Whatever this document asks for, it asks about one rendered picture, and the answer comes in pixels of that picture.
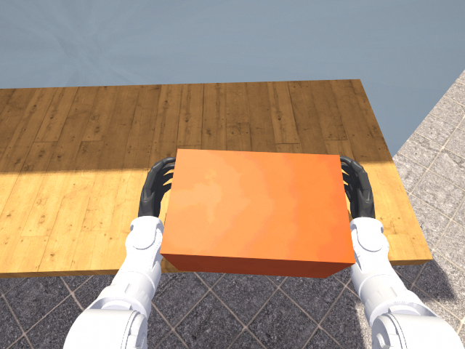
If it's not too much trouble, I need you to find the table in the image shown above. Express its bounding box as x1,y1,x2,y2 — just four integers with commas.
0,79,433,278

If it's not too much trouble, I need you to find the robot right upper arm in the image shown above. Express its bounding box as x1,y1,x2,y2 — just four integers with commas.
371,313,463,349

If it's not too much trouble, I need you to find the carton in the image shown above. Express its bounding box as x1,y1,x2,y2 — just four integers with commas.
160,149,355,278

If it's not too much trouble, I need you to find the robot right forearm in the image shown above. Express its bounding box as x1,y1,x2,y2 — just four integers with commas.
350,217,464,349

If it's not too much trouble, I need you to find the robot left forearm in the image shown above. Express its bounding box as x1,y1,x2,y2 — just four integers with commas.
63,216,164,349

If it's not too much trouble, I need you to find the left robot hand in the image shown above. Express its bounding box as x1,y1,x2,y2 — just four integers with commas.
138,157,176,218

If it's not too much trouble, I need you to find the robot left upper arm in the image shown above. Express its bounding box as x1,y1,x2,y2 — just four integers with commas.
66,309,147,349

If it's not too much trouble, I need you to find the right robot hand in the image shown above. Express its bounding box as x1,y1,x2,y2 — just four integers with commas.
340,156,376,219

